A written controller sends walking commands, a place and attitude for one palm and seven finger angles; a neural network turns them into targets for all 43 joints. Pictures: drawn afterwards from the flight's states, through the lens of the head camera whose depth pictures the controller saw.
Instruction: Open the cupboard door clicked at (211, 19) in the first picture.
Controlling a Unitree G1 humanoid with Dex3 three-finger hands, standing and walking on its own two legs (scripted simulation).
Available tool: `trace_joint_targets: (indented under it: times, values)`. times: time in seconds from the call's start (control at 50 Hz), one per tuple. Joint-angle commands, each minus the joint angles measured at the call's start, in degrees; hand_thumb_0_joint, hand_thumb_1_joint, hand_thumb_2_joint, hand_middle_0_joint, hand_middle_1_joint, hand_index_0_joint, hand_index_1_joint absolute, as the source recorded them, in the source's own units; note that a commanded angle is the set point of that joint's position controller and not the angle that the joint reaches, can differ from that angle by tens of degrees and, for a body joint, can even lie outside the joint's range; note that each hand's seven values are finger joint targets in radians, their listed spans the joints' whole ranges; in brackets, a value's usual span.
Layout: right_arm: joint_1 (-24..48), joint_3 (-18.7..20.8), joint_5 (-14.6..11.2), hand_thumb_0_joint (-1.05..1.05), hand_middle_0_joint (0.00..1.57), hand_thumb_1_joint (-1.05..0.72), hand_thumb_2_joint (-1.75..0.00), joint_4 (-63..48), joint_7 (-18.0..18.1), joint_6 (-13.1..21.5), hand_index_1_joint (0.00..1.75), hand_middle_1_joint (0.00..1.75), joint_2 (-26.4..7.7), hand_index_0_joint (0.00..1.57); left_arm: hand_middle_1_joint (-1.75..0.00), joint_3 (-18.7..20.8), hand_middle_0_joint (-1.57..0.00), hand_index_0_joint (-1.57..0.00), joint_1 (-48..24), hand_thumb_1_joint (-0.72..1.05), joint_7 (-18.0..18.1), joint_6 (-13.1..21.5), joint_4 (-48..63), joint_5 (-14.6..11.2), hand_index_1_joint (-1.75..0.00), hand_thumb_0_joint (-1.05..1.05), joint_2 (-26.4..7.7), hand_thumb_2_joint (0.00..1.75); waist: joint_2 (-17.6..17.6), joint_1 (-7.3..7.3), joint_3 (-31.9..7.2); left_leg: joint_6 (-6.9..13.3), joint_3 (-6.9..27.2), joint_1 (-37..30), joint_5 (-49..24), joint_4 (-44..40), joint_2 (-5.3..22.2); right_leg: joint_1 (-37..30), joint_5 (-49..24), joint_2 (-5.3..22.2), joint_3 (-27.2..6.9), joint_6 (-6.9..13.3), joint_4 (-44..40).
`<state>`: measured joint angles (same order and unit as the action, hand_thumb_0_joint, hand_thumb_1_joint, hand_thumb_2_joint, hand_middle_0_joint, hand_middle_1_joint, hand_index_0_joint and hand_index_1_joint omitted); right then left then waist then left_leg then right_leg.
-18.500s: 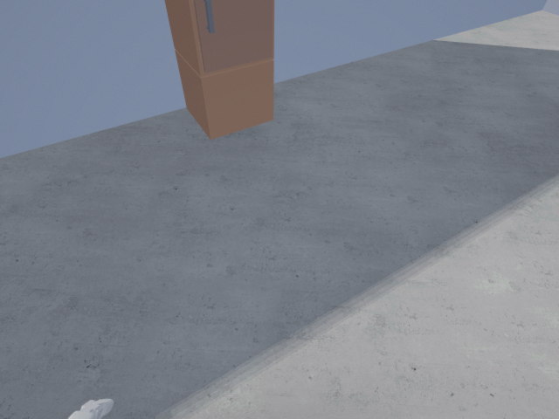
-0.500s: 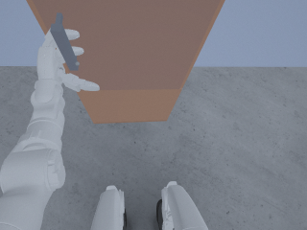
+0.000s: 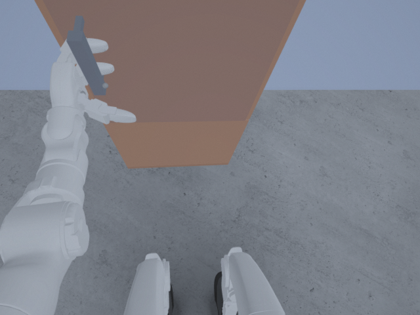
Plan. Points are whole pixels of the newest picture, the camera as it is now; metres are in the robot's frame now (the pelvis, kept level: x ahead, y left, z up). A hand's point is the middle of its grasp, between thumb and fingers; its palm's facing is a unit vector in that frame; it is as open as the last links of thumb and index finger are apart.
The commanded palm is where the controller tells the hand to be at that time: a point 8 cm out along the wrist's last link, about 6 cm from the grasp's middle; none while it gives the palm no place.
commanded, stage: close the thumb around the handle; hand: left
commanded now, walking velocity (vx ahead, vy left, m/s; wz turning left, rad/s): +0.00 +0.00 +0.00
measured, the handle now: (90, 58) +0.57 +0.19 +0.06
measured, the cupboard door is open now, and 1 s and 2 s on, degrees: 0 3 42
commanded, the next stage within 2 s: pull the door open along its arc in 0.64 s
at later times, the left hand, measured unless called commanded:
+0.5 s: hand (105, 85) +0.52 +0.16 +0.04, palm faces +0.03 -1.00 -0.01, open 6.6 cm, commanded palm +0.50 +0.19 +0.05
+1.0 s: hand (105, 93) +0.50 +0.16 +0.04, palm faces +0.02 -1.00 -0.02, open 5.6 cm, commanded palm +0.45 +0.20 +0.05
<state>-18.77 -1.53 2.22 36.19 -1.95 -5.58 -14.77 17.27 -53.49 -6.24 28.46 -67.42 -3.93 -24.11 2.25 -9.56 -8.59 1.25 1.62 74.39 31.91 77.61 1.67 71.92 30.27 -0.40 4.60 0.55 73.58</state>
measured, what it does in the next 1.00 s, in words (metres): stands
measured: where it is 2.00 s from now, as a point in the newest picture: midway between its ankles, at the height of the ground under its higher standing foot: outside the picture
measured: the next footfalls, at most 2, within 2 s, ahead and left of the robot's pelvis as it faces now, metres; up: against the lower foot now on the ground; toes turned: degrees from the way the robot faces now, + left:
none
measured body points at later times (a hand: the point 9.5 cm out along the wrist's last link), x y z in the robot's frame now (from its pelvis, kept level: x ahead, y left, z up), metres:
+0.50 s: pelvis +0.01 +0.00 +0.01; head +0.17 +0.02 +0.43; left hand +0.51 +0.21 +0.05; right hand +0.04 -0.26 -0.11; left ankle +0.03 +0.10 -0.60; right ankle +0.03 -0.12 -0.60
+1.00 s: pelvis +0.02 +0.00 +0.01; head +0.17 +0.01 +0.44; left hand +0.50 +0.21 +0.05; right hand +0.05 -0.26 -0.11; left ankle +0.03 +0.10 -0.60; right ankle +0.03 -0.12 -0.60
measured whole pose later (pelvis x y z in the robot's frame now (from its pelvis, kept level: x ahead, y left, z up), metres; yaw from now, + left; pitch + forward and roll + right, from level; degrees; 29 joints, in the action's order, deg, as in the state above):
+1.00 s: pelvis +0.02 +0.00 +0.01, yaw -1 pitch +27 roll -3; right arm -18.3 -0.5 1.1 34.4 -2.2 -7.3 -14.4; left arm 19.0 -42.0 -8.1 29.4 -58.5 -6.2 -20.6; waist 2.2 -8.4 -9.1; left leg 1.4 -0.6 68.5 33.0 74.3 2.4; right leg 67.4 30.8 -1.3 2.3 0.2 71.0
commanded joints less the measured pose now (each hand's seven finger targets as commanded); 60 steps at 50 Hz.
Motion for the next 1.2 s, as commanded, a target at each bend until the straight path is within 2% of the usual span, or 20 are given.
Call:
trace_joint_targets:
  times: [0.0,0.1,0.16,0.2,0.26,0.36,0.38,0.42,0.48,0.54,0.6,0.62,0.72,0.74,0.78,0.82,0.92,1.08,1.16,1.18]
  values:
    - [-9.9,3.6,0.3,0.0,0.2,-0.9,-0.9,-2.3,0.5,0.8,0.3,0.3,-10.2,0.2,-1.22,-0.8,-0.32,-0.32,-25.4,-0.28,-1.7,3.8,13.1,-0.3,-1.22,0.0,-5.9,0.4,7.7,-3.26,-31.0,-0.1,3.4,-28.8,-21.0,-9.0,-0.6,-10.6,-15.0,-2.0,-1.7,1.1,-9.5]
    - [-9.6,3.5,0.2,0.0,0.2,-0.9,-0.9,-2.5,0.6,0.8,0.3,0.3,-10.1,0.2,-1.25,0.6,-0.34,-0.34,-23.3,0.0,-1.5,4.3,12.9,-0.1,-1.25,0.0,-7.6,0.52,5.7,-2.82,-29.7,0.1,2.9,-26.7,-20.3,-9.2,-0.6,-12.3,-15.3,-2.1,-2.0,1.0,-9.5]
    - [-9.3,3.5,0.2,0.0,0.2,-0.9,-0.9,-2.7,0.4,0.7,0.3,0.3,-9.9,0.2,-1.27,0.2,-0.35,-0.35,-22.0,0.17,-1.4,4.5,12.8,0.1,-1.27,0.0,-6.8,0.59,5.5,-2.68,-29.1,0.1,2.6,-26.3,-20.6,-9.2,-0.7,-12.8,-15.9,-2.2,-2.1,1.0,-9.6]
    - [-9.5,3.6,0.3,0.0,0.2,-0.9,-0.9,-2.7,0.5,0.6,0.3,0.3,-10.2,0.2,-1.28,1.3,-0.36,-0.36,-23.2,0.28,-1.5,4.9,14.0,0.1,-1.28,0.0,-8.6,0.64,6.8,-2.58,-30.0,0.0,2.7,-27.1,-21.7,-9.0,-0.6,-12.5,-16.5,-2.1,-2.1,1.0,-9.1]
    - [-9.4,3.7,0.2,0.0,0.2,-0.9,-0.9,-2.7,0.5,0.5,0.3,0.3,-9.9,0.2,-1.3,0.2,-0.37,-0.37,-22.1,0.45,-1.8,4.6,13.2,-0.1,-1.3,0.0,-6.7,0.71,6.1,-2.8,-29.4,0.0,2.6,-27.1,-22.1,-9.1,-0.6,-12.7,-17.0,-2.1,-2.0,1.0,-9.4]
    - [-9.4,3.8,0.1,0.0,0.2,-0.9,-0.9,-3.0,0.5,0.2,0.3,0.3,-9.9,0.2,-1.33,1.0,-0.39,-0.39,-20.6,0.73,-2.2,4.5,14.7,-0.5,-1.33,0.0,-7.2,0.83,6.0,-1.82,-31.7,-0.2,2.7,-28.7,-24.5,-9.1,-0.5,-13.8,-18.8,-2.1,-1.9,1.0,-8.9]
    - [-9.5,3.8,0.1,0.0,0.2,-0.9,-0.9,-2.9,0.5,0.3,0.3,0.3,-9.8,0.2,-1.34,-0.4,-0.39,-0.39,-21.0,0.79,-2.3,4.4,14.2,-0.5,-1.34,0.0,-5.5,0.85,7.5,-2.34,-31.0,-0.3,2.8,-29.7,-24.9,-9.1,-0.5,-11.9,-18.4,-2.1,-1.8,1.1,-8.8]
    - [-9.5,4.0,0.2,0.0,0.2,-0.9,-0.9,-2.8,0.5,0.1,0.3,0.3,-9.9,0.2,-1.35,0.5,-0.4,-0.4,-20.9,0.9,-2.0,4.4,15.2,-0.5,-1.35,0.0,-6.5,0.9,7.5,-2.06,-31.5,-0.4,3.0,-30.4,-26.1,-9.0,-0.3,-12.3,-19.2,-2.1,-1.8,1.0,-8.8]
    - [-9.6,4.0,0.2,0.0,0.2,-0.9,-0.9,-2.9,0.5,0.0,0.3,0.3,-9.9,0.2,-1.35,1.0,-0.4,-0.4,-19.6,0.9,-1.9,4.5,15.4,-0.6,-1.35,0.0,-6.7,0.9,6.6,-1.71,-32.1,-0.4,3.0,-30.9,-27.2,-9.1,-0.3,-13.0,-20.0,-2.1,-1.6,1.1,-8.6]
    - [-9.3,4.1,0.2,0.0,0.2,-0.9,-0.9,-2.9,0.3,0.0,0.3,0.3,-9.5,0.2,-1.35,-1.0,-0.4,-0.4,-19.2,0.9,-1.7,4.7,16.0,-0.6,-1.35,0.0,-3.8,0.9,6.9,-1.94,-31.6,-0.7,3.2,-32.4,-28.0,-9.4,-0.1,-12.0,-19.8,-2.2,-1.3,1.0,-9.0]
    - [-9.4,4.2,0.2,0.0,0.2,-0.9,-0.9,-3.1,0.3,-0.1,0.3,0.3,-9.7,0.2,-1.35,-0.1,-0.4,-0.4,-18.4,0.9,-1.6,5.3,17.8,-0.7,-1.35,0.0,-5.2,0.9,7.3,-1.04,-33.0,-0.9,3.3,-33.4,-29.7,-9.9,-0.1,-13.3,-20.8,-2.2,-1.4,1.1,-8.8]
    - [-9.0,4.3,0.1,0.0,0.2,-0.9,-0.9,-3.0,0.2,-0.1,0.3,0.3,-9.4,0.2,-1.35,-1.5,-0.4,-0.4,-18.4,0.9,-1.6,5.4,17.8,-0.8,-1.35,0.0,-3.2,0.9,7.5,-1.51,-32.8,-0.9,3.2,-34.0,-29.8,-9.7,0.0,-12.5,-20.8,-2.2,-1.3,1.1,-9.0]
    - [-9.1,4.3,0.2,0.0,0.2,-0.9,-0.9,-2.5,0.3,-0.1,0.3,0.3,-9.6,0.2,-1.35,-1.2,-0.4,-0.4,-19.3,0.9,-1.0,5.7,16.0,-0.2,-1.35,0.0,-4.0,0.9,5.8,-2.1,-29.6,-0.7,3.2,-31.6,-26.7,-9.9,-0.2,-12.1,-19.1,-2.2,-1.4,1.0,-9.3]
    - [-9.3,4.2,0.3,0.0,0.2,-0.9,-0.9,-2.3,0.6,-0.2,0.3,0.3,-10.2,0.2,-1.35,2.9,-0.4,-0.4,-19.1,0.9,-0.8,5.9,15.7,0.0,-1.35,0.0,-9.3,0.9,5.3,-1.18,-30.0,-0.6,3.0,-30.3,-26.3,-9.6,-0.2,-13.6,-19.5,-2.2,-1.8,1.0,-9.2]
    - [-9.3,4.0,0.2,0.0,0.2,-0.9,-0.9,-3.0,0.8,-0.3,0.3,0.3,-10.1,0.2,-1.35,3.7,-0.4,-0.4,-17.6,0.9,-1.3,6.2,16.5,0.3,-1.35,0.0,-10.7,0.9,6.1,-0.34,-31.8,-0.4,2.5,-30.4,-27.4,-9.7,-0.5,-15.4,-20.9,-2.2,-2.1,1.1,-8.7]
    - [-8.6,3.9,0.1,0.0,0.2,-0.9,-0.9,-3.6,0.6,-0.4,0.3,0.3,-9.3,0.2,-1.35,2.2,-0.4,-0.4,-13.8,0.9,-2.2,6.2,16.9,-0.3,-1.35,0.0,-7.7,0.9,7.3,0.53,-32.3,-0.7,2.3,-31.7,-30.1,-10.0,-0.4,-15.9,-22.6,-2.1,-1.9,1.2,-8.7]
    - [-7.4,4.2,-0.7,0.0,0.2,-0.9,-0.9,-5.5,0.3,-0.6,0.3,0.3,-9.2,0.2,-1.35,2.3,-0.4,-0.4,-5.1,0.9,-3.5,5.6,20.6,-2.5,-1.35,0.0,-6.4,0.9,4.4,2.32,-32.8,-0.6,1.3,-30.6,-30.0,-11.1,-0.6,-20.5,-24.8,-2.1,-2.1,1.0,-9.4]
    - [-4.4,5.1,-2.3,0.0,0.2,-0.9,-0.9,-9.4,-0.3,0.8,0.3,0.3,-8.0,0.2,-1.35,-1.0,-0.4,-0.4,19.1,0.9,-3.7,4.6,35.7,-5.7,-1.35,0.0,0.1,0.9,0.7,6.46,-31.8,-0.3,-1.1,-29.2,-30.8,-14.1,-1.1,-29.6,-30.5,-2.0,-2.8,0.9,-11.3]
    - [-1.7,5.2,-2.9,0.0,0.2,-0.9,-0.9,-11.2,-0.8,1.8,0.3,0.3,-7.2,0.2,-1.35,-4.6,-0.4,-0.4,32.7,0.9,-2.8,4.3,44.0,-7.0,-1.35,0.0,4.7,0.9,-2.8,7.44,-26.4,-0.1,-1.9,-26.6,-27.5,-15.9,-1.4,-31.9,-30.0,-1.7,-2.7,0.6,-12.6]
    - [-0.2,5.2,-2.4,0.0,0.2,-0.9,-0.9,-12.1,-0.5,2.5,0.3,0.3,-5.9,0.2,-1.35,1.2,-0.4,-0.4,35.2,0.9,3.6,4.5,48.6,-10.5,-1.35,0.0,6.3,0.9,-1.3,11.15,-26.2,-0.7,-2.5,-26.8,-28.7,-16.5,-1.3,-32.7,-30.2,-1.7,-2.2,0.8,-12.5]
